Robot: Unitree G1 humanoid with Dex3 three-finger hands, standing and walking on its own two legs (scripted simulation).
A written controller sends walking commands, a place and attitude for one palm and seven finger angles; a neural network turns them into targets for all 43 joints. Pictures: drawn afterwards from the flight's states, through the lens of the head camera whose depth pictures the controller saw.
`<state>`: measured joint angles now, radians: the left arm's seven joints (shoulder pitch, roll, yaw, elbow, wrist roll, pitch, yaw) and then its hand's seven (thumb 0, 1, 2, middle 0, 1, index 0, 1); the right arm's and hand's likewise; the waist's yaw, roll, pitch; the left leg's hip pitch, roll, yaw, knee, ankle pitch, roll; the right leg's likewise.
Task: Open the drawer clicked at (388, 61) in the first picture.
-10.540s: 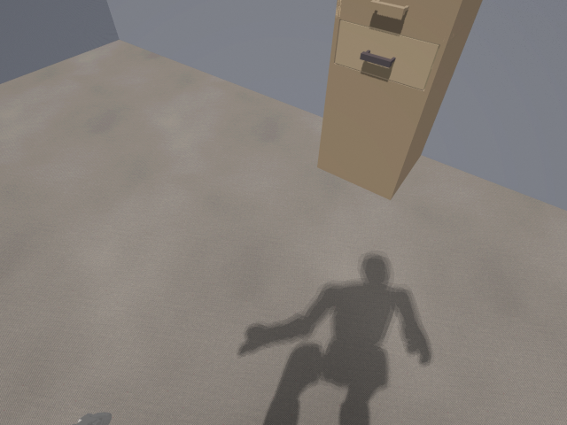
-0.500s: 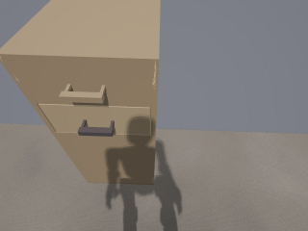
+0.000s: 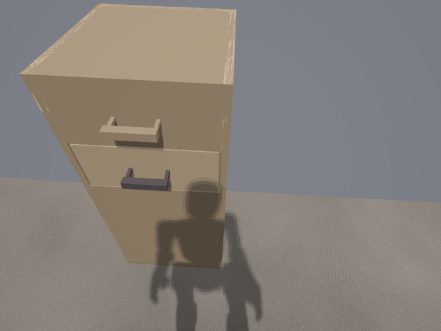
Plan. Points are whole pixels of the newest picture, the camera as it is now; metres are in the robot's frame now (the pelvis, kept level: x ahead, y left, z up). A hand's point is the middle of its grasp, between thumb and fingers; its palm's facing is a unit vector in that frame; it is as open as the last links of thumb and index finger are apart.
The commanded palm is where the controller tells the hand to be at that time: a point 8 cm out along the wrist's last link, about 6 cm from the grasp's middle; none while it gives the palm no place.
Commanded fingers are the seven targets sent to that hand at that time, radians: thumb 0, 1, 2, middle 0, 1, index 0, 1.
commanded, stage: come to a stop and stand still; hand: left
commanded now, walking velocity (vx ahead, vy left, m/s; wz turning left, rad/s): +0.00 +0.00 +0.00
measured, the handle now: (146, 178) +0.51 +0.23 -0.09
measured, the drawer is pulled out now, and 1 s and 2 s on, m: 0.00 0.00 0.00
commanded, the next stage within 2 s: look again from close up in 1.36 s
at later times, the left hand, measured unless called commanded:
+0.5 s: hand out of the picture +0.01 +0.15 -0.18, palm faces +0.05 -0.99 -0.15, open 7.3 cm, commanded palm none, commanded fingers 0.00 0.90 0.90 -0.20 -0.30 -0.20 -0.30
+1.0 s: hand out of the picture -0.03 +0.19 -0.18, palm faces +0.05 -0.99 -0.16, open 7.4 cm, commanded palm none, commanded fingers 0.00 0.90 0.90 -0.20 -0.30 -0.20 -0.30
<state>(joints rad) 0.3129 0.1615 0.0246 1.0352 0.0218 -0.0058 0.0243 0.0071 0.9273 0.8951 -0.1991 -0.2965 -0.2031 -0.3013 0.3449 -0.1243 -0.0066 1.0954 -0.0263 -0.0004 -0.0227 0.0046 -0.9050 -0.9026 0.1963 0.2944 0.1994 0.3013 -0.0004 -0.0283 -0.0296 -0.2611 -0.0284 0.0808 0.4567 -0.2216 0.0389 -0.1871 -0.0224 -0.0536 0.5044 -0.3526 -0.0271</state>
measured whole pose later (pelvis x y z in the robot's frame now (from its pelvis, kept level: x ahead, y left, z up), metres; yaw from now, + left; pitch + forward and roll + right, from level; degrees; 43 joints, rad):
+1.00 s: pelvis +0.00 +0.02 +0.00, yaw +1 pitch -1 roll +0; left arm 0.36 0.16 -0.02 1.10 0.01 -0.01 0.04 0.01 0.91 0.90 -0.20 -0.30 -0.20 -0.30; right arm 0.28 -0.14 0.03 1.13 -0.01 -0.01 -0.03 0.01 -0.91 -0.90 0.20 0.29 0.20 0.30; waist 0.01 -0.04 0.02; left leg -0.20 -0.03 0.07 0.44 -0.22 0.06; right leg -0.09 -0.02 -0.06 0.41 -0.30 0.01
